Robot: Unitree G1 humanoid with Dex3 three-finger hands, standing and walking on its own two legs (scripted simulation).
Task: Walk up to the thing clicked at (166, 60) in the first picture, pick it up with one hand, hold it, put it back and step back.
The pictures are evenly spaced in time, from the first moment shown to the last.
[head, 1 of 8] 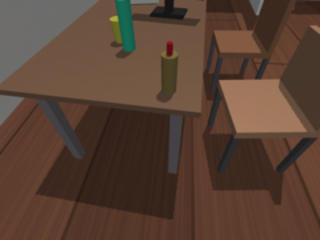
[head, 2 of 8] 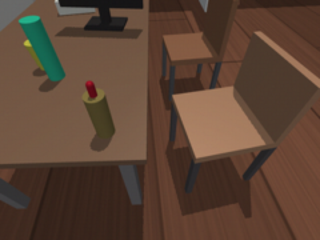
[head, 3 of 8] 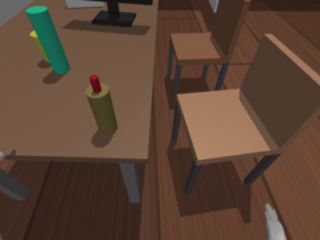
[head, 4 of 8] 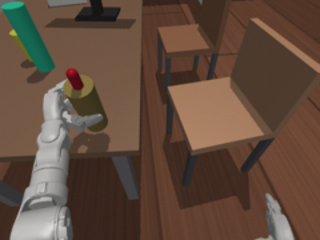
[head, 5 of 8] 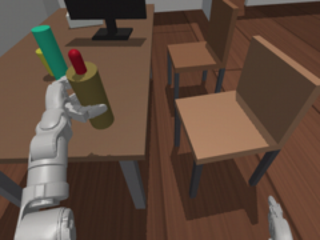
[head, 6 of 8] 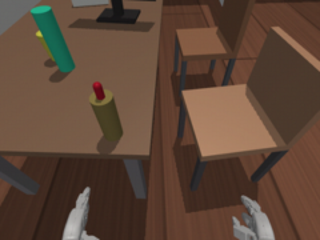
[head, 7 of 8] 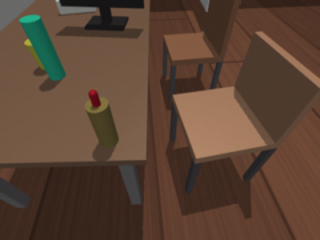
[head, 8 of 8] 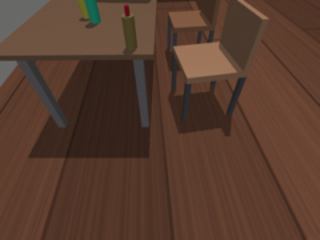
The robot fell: no
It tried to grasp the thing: yes
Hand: left
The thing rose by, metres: 0.24
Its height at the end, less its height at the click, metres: +0.00
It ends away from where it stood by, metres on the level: 0.04
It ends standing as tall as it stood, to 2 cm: yes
